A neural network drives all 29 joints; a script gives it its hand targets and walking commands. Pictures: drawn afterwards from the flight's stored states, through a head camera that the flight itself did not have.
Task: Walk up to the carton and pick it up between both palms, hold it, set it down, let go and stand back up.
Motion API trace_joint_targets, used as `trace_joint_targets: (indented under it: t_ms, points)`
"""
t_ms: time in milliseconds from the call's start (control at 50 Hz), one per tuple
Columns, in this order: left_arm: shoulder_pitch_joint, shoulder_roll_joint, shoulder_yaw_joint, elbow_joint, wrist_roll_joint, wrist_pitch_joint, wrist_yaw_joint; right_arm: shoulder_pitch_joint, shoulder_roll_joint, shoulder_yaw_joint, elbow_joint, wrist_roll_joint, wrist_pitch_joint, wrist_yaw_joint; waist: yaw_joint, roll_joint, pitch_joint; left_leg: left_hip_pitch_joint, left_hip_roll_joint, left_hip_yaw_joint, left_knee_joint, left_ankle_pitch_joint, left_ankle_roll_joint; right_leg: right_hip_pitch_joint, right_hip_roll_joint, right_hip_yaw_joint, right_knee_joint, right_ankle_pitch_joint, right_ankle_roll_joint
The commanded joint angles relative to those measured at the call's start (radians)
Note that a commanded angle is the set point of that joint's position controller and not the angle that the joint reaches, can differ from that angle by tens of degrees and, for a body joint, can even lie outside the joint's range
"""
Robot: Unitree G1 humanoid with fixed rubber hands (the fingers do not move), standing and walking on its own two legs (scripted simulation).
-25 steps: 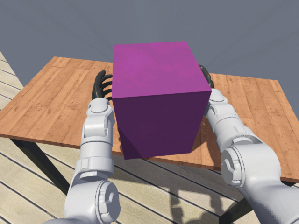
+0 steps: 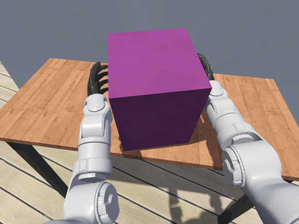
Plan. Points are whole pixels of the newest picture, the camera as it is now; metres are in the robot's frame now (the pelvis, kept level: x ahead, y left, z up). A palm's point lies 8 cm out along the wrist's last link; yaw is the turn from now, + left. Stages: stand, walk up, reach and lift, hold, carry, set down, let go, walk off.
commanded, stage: reach and lift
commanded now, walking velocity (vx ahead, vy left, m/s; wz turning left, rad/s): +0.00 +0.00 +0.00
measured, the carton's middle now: (152, 94) +0.42 +0.06 +0.14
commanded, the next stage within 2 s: none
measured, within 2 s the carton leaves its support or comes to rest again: neither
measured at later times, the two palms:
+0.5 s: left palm (94, 84) +0.36 +0.20 +0.20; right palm (213, 82) +0.41 -0.09 +0.20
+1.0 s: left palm (92, 61) +0.38 +0.19 +0.25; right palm (221, 65) +0.41 -0.09 +0.25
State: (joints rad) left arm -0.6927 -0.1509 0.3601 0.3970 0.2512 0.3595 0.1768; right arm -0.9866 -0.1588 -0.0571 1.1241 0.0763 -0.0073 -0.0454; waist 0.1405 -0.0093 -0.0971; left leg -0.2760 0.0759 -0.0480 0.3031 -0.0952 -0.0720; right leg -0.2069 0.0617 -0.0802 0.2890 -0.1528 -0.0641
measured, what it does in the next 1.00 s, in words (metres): stands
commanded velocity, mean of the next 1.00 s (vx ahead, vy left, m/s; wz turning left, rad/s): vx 0.00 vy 0.00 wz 0.00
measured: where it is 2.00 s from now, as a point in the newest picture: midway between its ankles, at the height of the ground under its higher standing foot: outside the picture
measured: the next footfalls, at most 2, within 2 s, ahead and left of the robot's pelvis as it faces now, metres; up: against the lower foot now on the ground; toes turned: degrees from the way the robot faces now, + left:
none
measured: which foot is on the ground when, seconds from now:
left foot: down 0.00-1.00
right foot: down 0.00-1.00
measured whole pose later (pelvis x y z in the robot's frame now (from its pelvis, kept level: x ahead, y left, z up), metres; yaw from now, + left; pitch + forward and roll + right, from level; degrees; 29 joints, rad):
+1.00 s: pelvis +0.01 +0.04 +0.00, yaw +1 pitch -6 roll -1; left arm -0.84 0.00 0.25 0.36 0.25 0.70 0.11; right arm -1.01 -0.16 0.00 0.95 0.27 0.29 -0.17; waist -0.04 -0.05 -0.06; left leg -0.11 0.03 -0.04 0.38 -0.17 -0.02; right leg 0.01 0.02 -0.08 0.27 -0.18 -0.01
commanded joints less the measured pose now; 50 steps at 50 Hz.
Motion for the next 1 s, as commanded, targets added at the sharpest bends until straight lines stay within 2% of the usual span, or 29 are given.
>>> trace_joint_targets:
  t_ms: [0,20,140,200,220,280,300,420,480,500,520,560,580,600,620,640,680,740,780,800,820,860,880,900,920,940,980]
  points:
    - [-0.693,-0.499,-0.369,-0.144,-0.028,-0.090,-0.102,-0.727,0.556,0.140,-0.324,-0.033,-0.160,0.098,-0.013,-0.032,-0.624,0.277,-0.057,0.085,0.053,0.399,0.050,0.214,-0.043,-0.018,0.014,0.407,0.093]
    - [-0.667,-0.486,-0.351,-0.106,-0.012,-0.085,-0.110,-0.718,0.541,0.133,-0.315,-0.043,-0.166,0.095,-0.011,-0.030,-0.580,0.260,-0.059,0.088,0.047,0.375,0.054,0.222,-0.050,-0.017,0.014,0.417,0.096]
    - [-0.681,-0.451,-0.323,-0.094,0.011,-0.075,-0.147,-0.694,0.517,0.086,-0.263,-0.088,-0.188,0.086,-0.037,-0.043,-0.509,0.234,-0.063,0.111,0.005,0.271,0.071,0.245,-0.064,-0.019,0.002,0.327,0.099]
    - [-0.664,-0.446,-0.329,-0.079,0.009,-0.040,-0.158,-0.714,0.511,0.090,-0.293,-0.076,-0.176,0.081,-0.042,-0.044,-0.492,0.244,-0.065,0.111,0.006,0.262,0.078,0.239,-0.059,-0.023,-0.009,0.279,0.093]
    - [-0.687,-0.450,-0.349,-0.095,-0.004,-0.035,-0.161,-0.731,0.516,0.094,-0.310,-0.071,-0.173,0.078,-0.053,-0.042,-0.506,0.253,-0.066,0.110,0.011,0.267,0.078,0.236,-0.059,-0.023,-0.009,0.276,0.094]
    - [-0.709,-0.466,-0.387,-0.108,-0.025,-0.008,-0.161,-0.767,0.522,0.110,-0.354,-0.046,-0.154,0.074,-0.061,-0.015,-0.526,0.290,-0.067,0.102,0.030,0.291,0.072,0.206,-0.050,-0.028,-0.014,0.246,0.088]
    - [-0.725,-0.461,-0.395,-0.102,-0.032,-0.002,-0.162,-0.774,0.528,0.114,-0.367,-0.039,-0.146,0.072,-0.071,-0.020,-0.529,0.293,-0.069,0.099,0.032,0.274,0.077,0.206,-0.051,-0.024,-0.019,0.224,0.087]
    - [-0.799,-0.497,-0.454,-0.121,-0.089,0.042,-0.150,-0.870,0.565,0.140,-0.461,0.007,-0.088,0.077,-0.072,0.005,-0.588,0.304,-0.068,0.077,0.044,0.233,0.085,0.158,-0.038,-0.023,-0.019,0.090,0.077]
    - [-0.815,-0.492,-0.458,-0.112,-0.099,0.073,-0.149,-0.862,0.577,0.129,-0.446,0.024,-0.042,0.077,-0.090,0.012,-0.565,0.317,-0.069,0.067,0.045,0.200,0.087,0.153,-0.035,-0.017,-0.022,0.054,0.075]
    - [-0.825,-0.481,-0.455,-0.100,-0.098,0.086,-0.152,-0.842,0.579,0.117,-0.423,0.024,-0.020,0.074,-0.105,0.012,-0.533,0.312,-0.071,0.064,0.038,0.172,0.089,0.148,-0.036,-0.014,-0.026,0.034,0.078]
    - [-0.814,-0.482,-0.447,-0.086,-0.096,0.103,-0.154,-0.861,0.573,0.116,-0.432,0.033,-0.009,0.075,-0.095,0.015,-0.521,0.308,-0.071,0.061,0.033,0.153,0.091,0.149,-0.036,-0.014,-0.027,0.021,0.078]
    - [-0.814,-0.473,-0.432,-0.063,-0.093,0.133,-0.161,-0.864,0.568,0.100,-0.412,0.042,0.022,0.074,-0.103,0.021,-0.475,0.299,-0.072,0.057,0.021,0.120,0.090,0.152,-0.037,-0.011,-0.028,0.002,0.082]
    - [-0.821,-0.468,-0.432,-0.058,-0.095,0.144,-0.166,-0.857,0.568,0.091,-0.401,0.047,0.038,0.073,-0.118,0.016,-0.452,0.298,-0.073,0.054,0.015,0.104,0.091,0.156,-0.037,-0.008,-0.031,-0.003,0.085]
    - [-0.822,-0.471,-0.433,-0.057,-0.097,0.155,-0.171,-0.862,0.576,0.091,-0.411,0.053,0.049,0.070,-0.122,0.017,-0.453,0.301,-0.075,0.053,0.018,0.111,0.089,0.165,-0.035,-0.006,-0.030,0.010,0.088]
    - [-0.844,-0.467,-0.438,-0.067,-0.102,0.160,-0.177,-0.850,0.582,0.082,-0.394,0.057,0.064,0.065,-0.143,0.019,-0.449,0.309,-0.075,0.050,0.019,0.116,0.085,0.170,-0.033,-0.007,-0.029,0.018,0.090]
    - [-0.840,-0.460,-0.428,-0.045,-0.095,0.173,-0.183,-0.844,0.580,0.072,-0.375,0.061,0.082,0.061,-0.148,0.027,-0.408,0.306,-0.078,0.048,0.018,0.108,0.082,0.169,-0.033,-0.003,-0.034,0.011,0.091]
    - [-0.859,-0.455,-0.430,-0.052,-0.099,0.193,-0.195,-0.831,0.576,0.051,-0.357,0.072,0.111,0.052,-0.177,0.041,-0.381,0.308,-0.081,0.043,0.010,0.089,0.076,0.177,-0.034,0.000,-0.039,0.005,0.094]
    - [-0.847,-0.457,-0.432,-0.051,-0.103,0.224,-0.208,-0.861,0.581,0.073,-0.395,0.109,0.140,0.037,-0.179,0.050,-0.380,0.331,-0.085,0.037,0.024,0.142,0.067,0.200,-0.026,0.000,-0.035,0.055,0.096]
    - [-0.838,-0.467,-0.440,-0.066,-0.107,0.238,-0.210,-0.876,0.581,0.104,-0.423,0.144,0.158,0.028,-0.179,0.061,-0.396,0.367,-0.085,0.028,0.047,0.225,0.056,0.201,-0.014,-0.003,-0.033,0.104,0.095]
    - [-0.850,-0.471,-0.459,-0.097,-0.116,0.242,-0.211,-0.872,0.585,0.118,-0.436,0.163,0.167,0.021,-0.193,0.067,-0.413,0.392,-0.084,0.022,0.062,0.270,0.048,0.200,-0.010,-0.003,-0.032,0.131,0.094]
    - [-0.844,-0.479,-0.471,-0.109,-0.123,0.247,-0.211,-0.882,0.587,0.138,-0.467,0.185,0.174,0.015,-0.189,0.075,-0.428,0.411,-0.085,0.017,0.073,0.301,0.043,0.196,-0.005,-0.004,-0.032,0.148,0.093]
    - [-0.859,-0.486,-0.503,-0.153,-0.145,0.254,-0.212,-0.890,0.607,0.189,-0.521,0.225,0.193,0.000,-0.201,0.073,-0.457,0.435,-0.088,0.009,0.098,0.365,0.037,0.207,0.002,0.000,-0.027,0.201,0.096]
    - [-0.849,-0.492,-0.512,-0.173,-0.152,0.260,-0.211,-0.905,0.612,0.222,-0.565,0.250,0.200,-0.007,-0.191,0.073,-0.482,0.451,-0.090,0.006,0.109,0.394,0.035,0.214,0.006,0.000,-0.023,0.226,0.097]
    - [-0.843,-0.491,-0.519,-0.177,-0.157,0.266,-0.213,-0.900,0.616,0.238,-0.583,0.266,0.213,-0.017,-0.200,0.066,-0.475,0.456,-0.090,0.001,0.114,0.409,0.034,0.218,0.010,0.003,-0.025,0.240,0.099]
    - [-0.840,-0.488,-0.510,-0.177,-0.157,0.272,-0.214,-0.905,0.620,0.260,-0.600,0.283,0.226,-0.023,-0.188,0.059,-0.461,0.446,-0.091,0.000,0.113,0.405,0.037,0.218,0.011,0.006,-0.025,0.236,0.100]
    - [-0.858,-0.480,-0.511,-0.187,-0.163,0.274,-0.217,-0.903,0.629,0.266,-0.607,0.293,0.238,-0.031,-0.196,0.042,-0.457,0.432,-0.093,-0.001,0.107,0.386,0.041,0.223,0.012,0.008,-0.025,0.233,0.106]
    - [-0.850,-0.481,-0.505,-0.188,-0.163,0.282,-0.219,-0.909,0.643,0.291,-0.644,0.312,0.256,-0.039,-0.184,0.038,-0.447,0.420,-0.097,0.002,0.108,0.388,0.044,0.221,0.013,0.012,-0.021,0.249,0.109]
